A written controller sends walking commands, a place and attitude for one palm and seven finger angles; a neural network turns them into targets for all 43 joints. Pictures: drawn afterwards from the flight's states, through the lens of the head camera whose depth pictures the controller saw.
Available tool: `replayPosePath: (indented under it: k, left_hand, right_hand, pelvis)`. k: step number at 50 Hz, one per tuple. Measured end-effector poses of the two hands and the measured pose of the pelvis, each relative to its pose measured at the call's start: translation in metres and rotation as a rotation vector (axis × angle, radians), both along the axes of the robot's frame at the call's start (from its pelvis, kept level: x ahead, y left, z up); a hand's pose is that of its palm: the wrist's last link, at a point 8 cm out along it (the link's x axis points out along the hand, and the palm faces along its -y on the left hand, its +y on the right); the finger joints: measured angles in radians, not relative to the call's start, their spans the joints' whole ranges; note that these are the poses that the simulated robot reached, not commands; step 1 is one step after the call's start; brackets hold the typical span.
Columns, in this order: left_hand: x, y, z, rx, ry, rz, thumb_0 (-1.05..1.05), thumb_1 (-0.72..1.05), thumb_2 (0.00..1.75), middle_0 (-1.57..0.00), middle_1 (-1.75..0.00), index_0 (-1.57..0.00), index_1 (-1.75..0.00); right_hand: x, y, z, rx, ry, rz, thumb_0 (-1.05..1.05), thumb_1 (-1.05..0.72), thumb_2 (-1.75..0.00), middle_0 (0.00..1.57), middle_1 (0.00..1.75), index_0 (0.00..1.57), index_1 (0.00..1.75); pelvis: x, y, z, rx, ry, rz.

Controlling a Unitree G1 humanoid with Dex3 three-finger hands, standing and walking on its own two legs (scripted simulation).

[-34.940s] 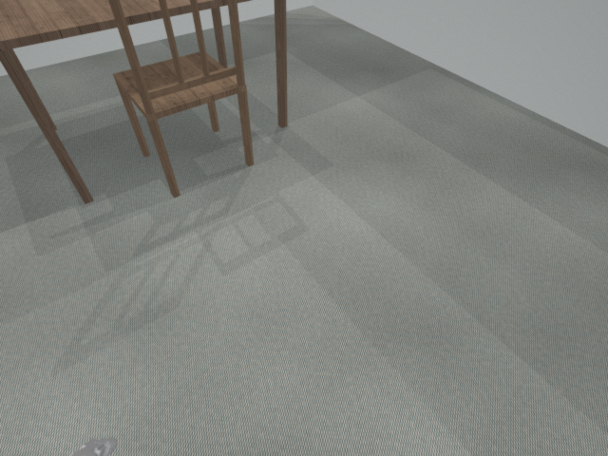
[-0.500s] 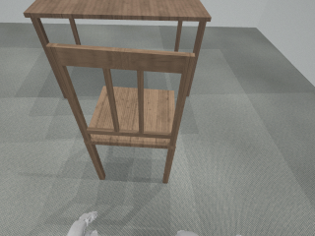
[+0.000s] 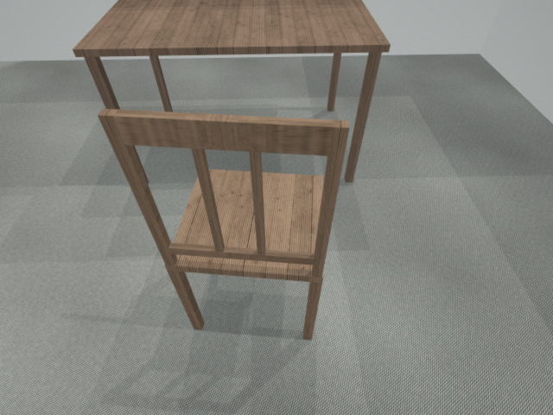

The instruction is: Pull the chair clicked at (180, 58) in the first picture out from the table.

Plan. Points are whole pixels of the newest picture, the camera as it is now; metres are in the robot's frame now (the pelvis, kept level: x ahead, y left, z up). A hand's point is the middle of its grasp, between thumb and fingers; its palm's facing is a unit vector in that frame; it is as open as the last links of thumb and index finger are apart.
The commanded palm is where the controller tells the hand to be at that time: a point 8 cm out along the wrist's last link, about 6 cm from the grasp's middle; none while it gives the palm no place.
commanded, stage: let the arm hang, fingers relaxed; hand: left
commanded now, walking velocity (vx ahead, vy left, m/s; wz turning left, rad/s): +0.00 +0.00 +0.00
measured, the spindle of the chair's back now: (210, 205) +0.55 +0.18 -0.08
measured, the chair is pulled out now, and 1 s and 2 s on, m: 0.62 0.62 0.62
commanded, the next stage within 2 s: look to check the result in 0.36 s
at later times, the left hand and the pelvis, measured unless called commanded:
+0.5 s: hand out of the picture +0.00 +0.15 -0.18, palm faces +0.03 -0.99 -0.16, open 7.4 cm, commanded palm none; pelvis +0.02 -0.01 +0.00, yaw +0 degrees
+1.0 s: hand out of the picture +0.01 +0.15 -0.18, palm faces +0.03 -0.98 -0.17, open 7.4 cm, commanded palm none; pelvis +0.03 -0.01 +0.00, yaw +0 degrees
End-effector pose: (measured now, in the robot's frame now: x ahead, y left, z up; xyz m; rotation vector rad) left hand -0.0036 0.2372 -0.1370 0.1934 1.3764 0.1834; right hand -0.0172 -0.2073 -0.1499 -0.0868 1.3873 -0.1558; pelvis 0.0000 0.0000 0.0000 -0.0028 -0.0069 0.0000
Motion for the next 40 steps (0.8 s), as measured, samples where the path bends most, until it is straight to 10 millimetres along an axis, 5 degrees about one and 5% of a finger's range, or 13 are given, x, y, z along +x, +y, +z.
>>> replayPosePath:
  k: [13,40]
  left_hand:
    - [-0.001,-0.038,-0.011,-0.087,0.028,0.016,0.01,0.92,0.9,-0.2,-0.3,-0.2,-0.3]
    - [0.014,-0.038,-0.01,-0.071,0.034,0.012,0.0,0.91,0.9,-0.2,-0.3,-0.2,-0.3]
  right_hand:
    - [0.022,-0.013,0.005,-0.039,-0.021,0.003,0.0,-0.92,-0.9,0.2,0.3,0.2,0.3]
    - [0.003,-0.004,0.003,-0.011,0.064,-0.029,0.0,-0.91,-0.9,0.2,0.3,0.2,0.3]
  pelvis:
    - [0.014,-0.005,0.001,0.0,-0.011,-0.006]
    - [0.025,-0.009,0.001,-0.001,-0.008,-0.01]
